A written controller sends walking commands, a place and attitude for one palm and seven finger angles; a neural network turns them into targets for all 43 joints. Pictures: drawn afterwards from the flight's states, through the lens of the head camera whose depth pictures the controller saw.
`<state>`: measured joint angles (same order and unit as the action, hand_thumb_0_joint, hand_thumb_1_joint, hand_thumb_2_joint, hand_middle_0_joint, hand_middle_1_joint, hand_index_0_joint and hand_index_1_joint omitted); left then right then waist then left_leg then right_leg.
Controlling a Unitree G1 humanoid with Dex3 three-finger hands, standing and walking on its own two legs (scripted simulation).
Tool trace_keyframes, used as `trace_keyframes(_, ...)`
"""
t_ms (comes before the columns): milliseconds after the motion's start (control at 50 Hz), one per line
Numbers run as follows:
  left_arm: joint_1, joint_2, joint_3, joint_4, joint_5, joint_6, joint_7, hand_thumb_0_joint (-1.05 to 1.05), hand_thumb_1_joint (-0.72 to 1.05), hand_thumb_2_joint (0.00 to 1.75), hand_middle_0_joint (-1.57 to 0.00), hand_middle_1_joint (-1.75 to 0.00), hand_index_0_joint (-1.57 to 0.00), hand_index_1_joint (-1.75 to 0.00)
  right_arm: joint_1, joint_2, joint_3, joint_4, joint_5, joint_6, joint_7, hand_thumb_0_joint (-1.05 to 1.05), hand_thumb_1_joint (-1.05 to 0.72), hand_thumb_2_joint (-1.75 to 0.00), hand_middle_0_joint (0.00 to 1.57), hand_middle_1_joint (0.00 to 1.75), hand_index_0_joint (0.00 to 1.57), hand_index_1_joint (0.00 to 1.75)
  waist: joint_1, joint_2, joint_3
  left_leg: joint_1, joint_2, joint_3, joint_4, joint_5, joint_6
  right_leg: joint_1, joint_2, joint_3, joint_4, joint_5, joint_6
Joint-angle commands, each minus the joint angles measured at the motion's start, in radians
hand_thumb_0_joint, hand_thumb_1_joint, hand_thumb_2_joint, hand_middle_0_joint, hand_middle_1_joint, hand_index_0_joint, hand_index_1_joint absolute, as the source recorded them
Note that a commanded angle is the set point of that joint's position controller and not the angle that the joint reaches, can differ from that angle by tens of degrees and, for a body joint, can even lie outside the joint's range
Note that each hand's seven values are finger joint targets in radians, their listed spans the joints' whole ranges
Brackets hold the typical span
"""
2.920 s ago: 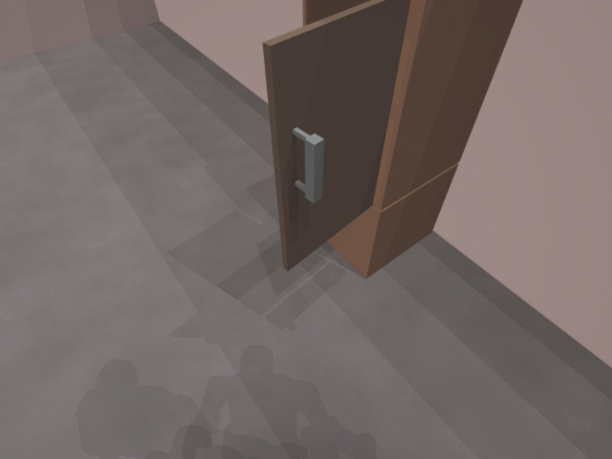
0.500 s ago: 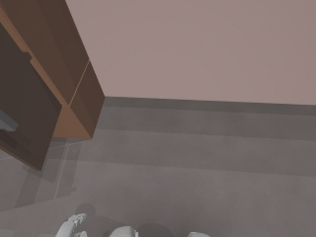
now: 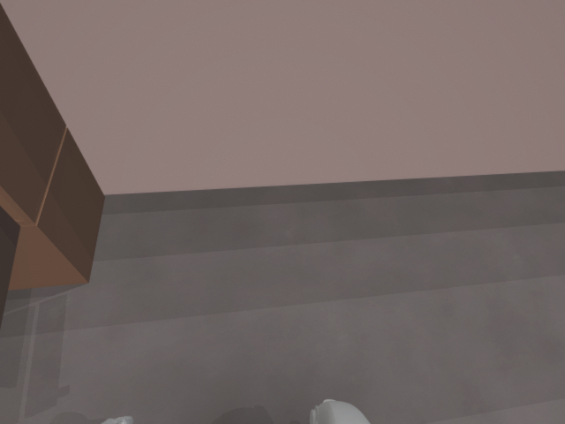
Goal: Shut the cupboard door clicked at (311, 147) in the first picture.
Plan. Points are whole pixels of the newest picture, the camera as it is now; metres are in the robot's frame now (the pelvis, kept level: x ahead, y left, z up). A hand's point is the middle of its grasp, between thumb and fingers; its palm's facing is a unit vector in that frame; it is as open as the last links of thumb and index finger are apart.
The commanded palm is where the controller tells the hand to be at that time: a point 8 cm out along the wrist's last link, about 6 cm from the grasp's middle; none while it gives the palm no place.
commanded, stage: walk around to get in front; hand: left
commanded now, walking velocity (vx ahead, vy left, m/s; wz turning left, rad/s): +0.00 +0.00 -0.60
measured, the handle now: out of the picture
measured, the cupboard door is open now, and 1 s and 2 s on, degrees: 96 96 96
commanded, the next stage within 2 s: none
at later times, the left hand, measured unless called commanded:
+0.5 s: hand (206, 408) +0.15 +0.12 -0.16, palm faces -0.29 -0.92 -0.25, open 7.4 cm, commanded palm none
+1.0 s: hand (228, 352) +0.24 +0.10 -0.17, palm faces -0.56 -0.81 -0.21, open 7.4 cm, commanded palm none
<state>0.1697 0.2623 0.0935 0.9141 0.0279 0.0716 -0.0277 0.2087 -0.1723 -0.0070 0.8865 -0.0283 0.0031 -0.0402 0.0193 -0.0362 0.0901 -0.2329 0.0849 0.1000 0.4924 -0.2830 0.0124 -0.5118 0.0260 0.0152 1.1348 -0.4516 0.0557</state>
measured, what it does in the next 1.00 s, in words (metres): steps on the spot, turning right: right foot, then left foot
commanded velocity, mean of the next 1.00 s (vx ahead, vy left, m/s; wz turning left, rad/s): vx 0.00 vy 0.00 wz -0.60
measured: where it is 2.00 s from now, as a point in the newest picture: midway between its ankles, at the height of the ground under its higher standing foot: (336, 415)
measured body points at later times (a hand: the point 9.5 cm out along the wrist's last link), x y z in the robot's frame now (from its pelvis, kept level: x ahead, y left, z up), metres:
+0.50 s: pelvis +0.01 -0.04 -0.01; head +0.06 -0.07 +0.44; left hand +0.17 +0.17 -0.14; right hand +0.00 -0.32 -0.15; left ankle +0.05 +0.11 -0.68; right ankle -0.02 -0.13 -0.74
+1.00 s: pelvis +0.05 -0.02 +0.00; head +0.10 -0.03 +0.44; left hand +0.27 +0.14 -0.15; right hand -0.06 -0.25 -0.14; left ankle +0.08 +0.09 -0.74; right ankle -0.04 -0.13 -0.69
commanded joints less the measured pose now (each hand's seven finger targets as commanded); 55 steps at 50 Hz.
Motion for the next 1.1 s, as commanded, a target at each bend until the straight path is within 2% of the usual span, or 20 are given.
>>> trace_keyframes(0, -0.029, 0.026, 0.006, -0.082, -0.006, -0.023, -0.012, 0.00, 0.90, 0.90, -0.20, -0.30, -0.20, -0.30, 0.078, -0.203, -0.065, -0.036, 0.000, -0.018, -0.015, 0.00, -0.90, -0.90, 0.20, 0.30, 0.20, 0.30, -0.036, 0.214, -0.125, 0.212, 0.210, -0.048, -0.110, 0.610, 0.086, -0.071, -0.047, -0.047, -0.044, 0.047, 0.014)
trace_keyframes(120, -0.082, 0.020, -0.006, -0.096, -0.006, -0.034, -0.015, 0.00, 0.90, 0.90, -0.20, -0.30, -0.20, -0.30, 0.105, -0.242, -0.085, -0.014, -0.004, -0.009, 0.000, 0.00, -0.90, -0.90, 0.20, 0.30, 0.20, 0.30, -0.067, 0.265, -0.115, 0.189, 0.265, -0.006, -0.061, 0.579, 0.094, 0.079, -0.044, -0.119, -0.366, 0.011, -0.018)
trace_keyframes(180, 0.004, 0.047, 0.001, -0.071, -0.005, -0.044, -0.011, 0.00, 0.90, 0.90, -0.20, -0.30, -0.20, -0.30, 0.070, -0.254, -0.092, -0.019, 0.003, -0.004, 0.006, 0.00, -0.90, -0.90, 0.20, 0.30, 0.20, 0.30, -0.013, 0.219, -0.142, 0.101, 0.252, 0.036, 0.064, 0.489, 0.035, 0.281, -0.027, -0.133, -0.609, 0.194, -0.052)
trace_keyframes(200, 0.088, 0.095, 0.012, -0.046, -0.001, -0.051, -0.004, 0.00, 0.90, 0.90, -0.20, -0.30, -0.20, -0.30, 0.052, -0.239, -0.092, -0.030, 0.012, -0.004, 0.012, 0.00, -0.90, -0.90, 0.20, 0.30, 0.20, 0.30, 0.034, 0.099, -0.178, -0.011, 0.213, 0.079, 0.203, 0.378, -0.012, 0.450, -0.081, -0.062, -0.709, 0.371, -0.081)
trace_keyframes(220, 0.167, 0.215, 0.038, -0.025, 0.010, -0.064, 0.014, 0.00, 0.90, 0.90, -0.20, -0.30, -0.20, -0.30, 0.017, -0.152, -0.072, -0.073, 0.023, -0.001, 0.016, 0.00, -0.90, -0.90, 0.20, 0.30, 0.20, 0.30, 0.075, -0.266, -0.199, -0.292, 0.059, 0.143, 0.456, -0.168, -0.076, 0.633, -0.348, 0.308, -0.769, 0.733, -0.183)
trace_keyframes(240, 0.205, 0.259, 0.043, -0.007, -0.010, -0.060, 0.029, 0.00, 0.90, 0.90, -0.20, -0.30, -0.20, -0.30, -0.034, -0.162, -0.062, -0.095, 0.021, 0.013, 0.008, 0.00, -0.90, -0.90, 0.20, 0.30, 0.20, 0.30, 0.098, -0.297, -0.205, -0.371, -0.005, 0.004, 0.630, -0.418, -0.088, 0.595, -0.442, 0.402, -0.748, 0.976, -0.282)
trace_keyframes(260, 0.180, 0.227, 0.039, -0.013, -0.013, -0.058, 0.040, 0.00, 0.90, 0.90, -0.20, -0.30, -0.20, -0.30, -0.019, -0.166, -0.064, -0.088, 0.023, 0.022, 0.006, 0.00, -0.90, -0.90, 0.20, 0.30, 0.20, 0.30, 0.071, -0.189, -0.177, -0.378, 0.031, -0.081, 0.688, -0.334, -0.077, 0.546, -0.431, 0.340, -0.755, 0.844, -0.305)
trace_keyframes(300, 0.061, 0.165, 0.028, -0.049, -0.010, -0.055, 0.050, 0.00, 0.90, 0.90, -0.20, -0.30, -0.20, -0.30, -0.046, -0.162, -0.068, -0.057, 0.020, 0.030, 0.008, 0.00, -0.90, -0.90, 0.20, 0.30, 0.20, 0.30, 0.027, -0.190, -0.104, -0.403, 0.045, -0.104, 0.711, -0.206, -0.091, 0.455, -0.313, 0.290, -0.774, 0.661, -0.261)
trace_keyframes(380, 0.004, 0.140, 0.015, -0.077, -0.006, -0.064, 0.045, 0.00, 0.90, 0.90, -0.20, -0.30, -0.20, -0.30, -0.004, -0.141, -0.071, -0.028, 0.014, 0.038, 0.020, 0.00, -0.90, -0.90, 0.20, 0.30, 0.20, 0.30, -0.020, -0.102, -0.114, -0.289, 0.013, -0.089, 0.614, -0.093, -0.102, 0.333, -0.241, 0.205, -0.790, 0.550, -0.225)
trace_keyframes(540, 0.043, 0.160, 0.027, -0.071, 0.000, -0.060, 0.035, 0.00, 0.90, 0.90, -0.20, -0.30, -0.20, -0.30, -0.072, -0.133, -0.068, -0.061, 0.023, 0.016, 0.011, 0.00, -0.90, -0.90, 0.20, 0.30, 0.20, 0.30, 0.009, -0.106, -0.119, -0.210, -0.044, -0.085, 0.309, -0.148, -0.091, 0.346, -0.234, 0.333, -0.757, 0.570, -0.256)
trace_keyframes(600, 0.002, 0.153, 0.031, -0.072, -0.006, -0.053, 0.037, 0.00, 0.90, 0.90, -0.20, -0.30, -0.20, -0.30, 0.017, -0.133, -0.065, -0.035, 0.029, 0.001, 0.001, 0.00, -0.90, -0.90, 0.20, 0.30, 0.20, 0.30, -0.037, -0.108, -0.152, -0.042, -0.062, -0.079, 0.074, -0.026, -0.081, 0.286, -0.197, 0.340, -0.677, 0.612, -0.206)
trace_keyframes(620, -0.022, 0.134, 0.026, -0.079, -0.012, -0.050, 0.036, 0.00, 0.90, 0.90, -0.20, -0.30, -0.20, -0.30, 0.075, -0.151, -0.067, -0.017, 0.028, -0.007, -0.002, 0.00, -0.90, -0.90, 0.20, 0.30, 0.20, 0.30, -0.067, -0.069, -0.169, 0.092, -0.038, -0.081, -0.060, 0.078, -0.073, 0.202, -0.157, 0.305, -0.629, 0.530, -0.159)
trace_keyframes(660, 0.018, 0.039, 0.004, -0.106, -0.023, -0.045, 0.023, 0.00, 0.90, 0.90, -0.20, -0.30, -0.20, -0.30, 0.111, -0.303, -0.093, -0.030, 0.007, -0.018, -0.008, 0.00, -0.90, -0.90, 0.20, 0.30, 0.20, 0.30, -0.061, 0.387, -0.186, 0.245, 0.392, -0.489, -0.217, 0.307, 0.094, -0.063, 0.047, 0.044, -0.242, -0.163, -0.036)
trace_keyframes(680, -0.015, 0.078, 0.012, -0.110, -0.009, -0.039, 0.020, 0.00, 0.90, 0.90, -0.20, -0.30, -0.20, -0.30, 0.115, -0.305, -0.086, -0.038, -0.004, -0.010, -0.012, 0.00, -0.90, -0.90, 0.20, 0.30, 0.20, 0.30, -0.075, 0.263, -0.157, 0.145, 0.439, -0.481, -0.207, 0.350, 0.166, -0.050, 0.003, 0.072, -0.055, -0.187, -0.036)
trace_keyframes(760, 0.019, 0.051, 0.020, -0.066, -0.002, -0.031, -0.003, 0.00, 0.90, 0.90, -0.20, -0.30, -0.20, -0.30, 0.002, -0.205, -0.055, -0.068, -0.003, -0.020, -0.019, 0.00, -0.90, -0.90, 0.20, 0.30, 0.20, 0.30, -0.005, 0.206, -0.112, 0.151, 0.248, -0.133, -0.125, 0.644, 0.087, -0.087, -0.046, 0.014, 0.091, -0.003, 0.003)
trace_keyframes(960, -0.086, 0.015, -0.005, -0.097, -0.004, -0.034, -0.015, 0.00, 0.90, 0.90, -0.20, -0.30, -0.20, -0.30, 0.122, -0.231, -0.084, -0.011, -0.004, -0.010, 0.001, 0.00, -0.90, -0.90, 0.20, 0.30, 0.20, 0.30, -0.070, 0.275, -0.117, 0.219, 0.263, 0.021, -0.059, 0.637, 0.089, 0.049, -0.046, -0.122, -0.332, 0.020, -0.017)
trace_keyframes(1000, -0.070, 0.021, -0.004, -0.093, -0.005, -0.037, -0.013, 0.00, 0.90, 0.90, -0.20, -0.30, -0.20, -0.30, 0.102, -0.243, -0.090, -0.013, -0.003, -0.008, 0.004, 0.00, -0.90, -0.90, 0.20, 0.30, 0.20, 0.30, -0.056, 0.260, -0.121, 0.183, 0.277, 0.027, -0.029, 0.595, 0.076, 0.128, -0.037, -0.129, -0.439, 0.042, -0.037)
trace_keyframes(1040, 0.049, 0.055, 0.006, -0.061, -0.004, -0.045, -0.009, 0.00, 0.90, 0.90, -0.20, -0.30, -0.20, -0.30, 0.058, -0.252, -0.092, -0.025, 0.004, -0.003, 0.010, 0.00, -0.90, -0.90, 0.20, 0.30, 0.20, 0.30, 0.018, 0.186, -0.154, 0.056, 0.254, 0.075, 0.111, 0.430, 0.015, 0.356, -0.033, -0.128, -0.640, 0.233, -0.067)
trace_keyframes(1060, 0.154, 0.140, 0.022, -0.033, 0.007, -0.055, 0.000, 0.00, 0.90, 0.90, -0.20, -0.30, -0.20, -0.30, 0.050, -0.205, -0.085, -0.042, 0.017, -0.003, 0.021, 0.00, -0.90, -0.90, 0.20, 0.30, 0.20, 0.30, 0.071, -0.033, -0.210, -0.113, 0.176, 0.143, 0.312, 0.180, -0.035, 0.561, -0.170, 0.050, -0.754, 0.274, -0.124)
trace_keyframes(1080, 0.225, 0.255, 0.047, -0.008, 0.004, -0.063, 0.015, 0.00, 0.90, 0.90, -0.20, -0.30, -0.20, -0.30, -0.023, -0.126, -0.058, -0.094, 0.016, -0.001, 0.027, 0.00, -0.90, -0.90, 0.20, 0.30, 0.20, 0.30, 0.115, -0.347, -0.180, -0.419, 0.002, 0.126, 0.583, -0.402, -0.087, 0.646, -0.408, 0.454, -0.821, 0.447, -0.238)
